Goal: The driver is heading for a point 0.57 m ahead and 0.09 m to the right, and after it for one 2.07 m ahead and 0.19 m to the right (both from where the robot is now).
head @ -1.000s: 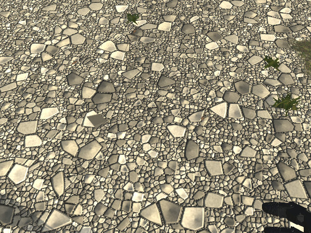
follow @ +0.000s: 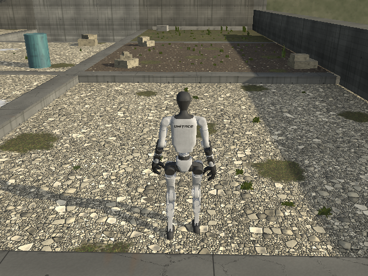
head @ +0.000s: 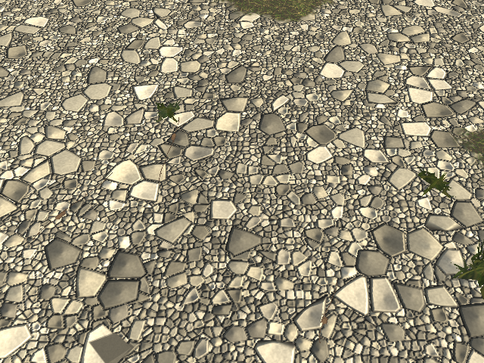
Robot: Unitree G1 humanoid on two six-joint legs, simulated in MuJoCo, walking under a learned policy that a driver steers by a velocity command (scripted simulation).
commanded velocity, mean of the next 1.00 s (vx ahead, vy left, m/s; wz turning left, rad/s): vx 0.57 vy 0.00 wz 0.00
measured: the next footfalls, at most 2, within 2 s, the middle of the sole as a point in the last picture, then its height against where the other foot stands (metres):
right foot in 0.56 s outside the picture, level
left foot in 1.08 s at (251, 282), level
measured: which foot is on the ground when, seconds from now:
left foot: down 0.00-0.56, up 0.58-1.00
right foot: down 0.00-0.24, up 0.26-0.54, down 0.56-1.00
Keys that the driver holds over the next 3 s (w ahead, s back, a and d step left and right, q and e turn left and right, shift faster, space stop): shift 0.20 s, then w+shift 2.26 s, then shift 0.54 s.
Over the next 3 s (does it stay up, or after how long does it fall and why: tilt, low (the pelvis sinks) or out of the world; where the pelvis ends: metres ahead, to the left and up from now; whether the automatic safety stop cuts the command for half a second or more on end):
stays up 2.17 -0.18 0.00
